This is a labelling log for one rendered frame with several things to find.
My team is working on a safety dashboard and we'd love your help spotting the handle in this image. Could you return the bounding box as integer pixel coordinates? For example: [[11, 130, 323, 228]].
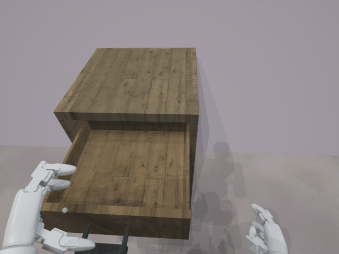
[[74, 224, 130, 254]]

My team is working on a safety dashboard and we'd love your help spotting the robot right hand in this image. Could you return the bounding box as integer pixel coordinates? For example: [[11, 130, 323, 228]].
[[246, 204, 288, 254]]

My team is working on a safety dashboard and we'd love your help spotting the drawer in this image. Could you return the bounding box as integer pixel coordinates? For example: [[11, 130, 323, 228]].
[[40, 120, 191, 240]]

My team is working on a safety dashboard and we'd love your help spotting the robot left hand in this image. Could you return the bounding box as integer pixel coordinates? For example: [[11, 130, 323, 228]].
[[2, 161, 95, 254]]

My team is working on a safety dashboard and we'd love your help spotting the cabinet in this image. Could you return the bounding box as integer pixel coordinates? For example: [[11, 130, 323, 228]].
[[54, 48, 199, 208]]

